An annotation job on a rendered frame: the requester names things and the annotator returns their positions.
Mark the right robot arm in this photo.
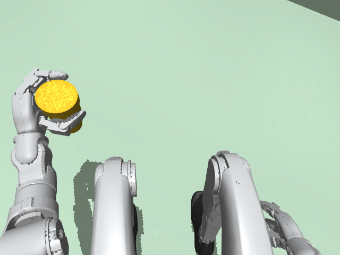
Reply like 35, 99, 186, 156
285, 237, 321, 255

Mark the right robot hand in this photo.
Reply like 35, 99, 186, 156
260, 201, 304, 250

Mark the cup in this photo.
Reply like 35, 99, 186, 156
35, 80, 82, 133

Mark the left robot arm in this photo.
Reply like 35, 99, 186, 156
0, 132, 69, 255

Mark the right robot foot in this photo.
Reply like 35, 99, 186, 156
191, 191, 215, 255

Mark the left robot hand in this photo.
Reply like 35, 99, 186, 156
12, 68, 86, 136

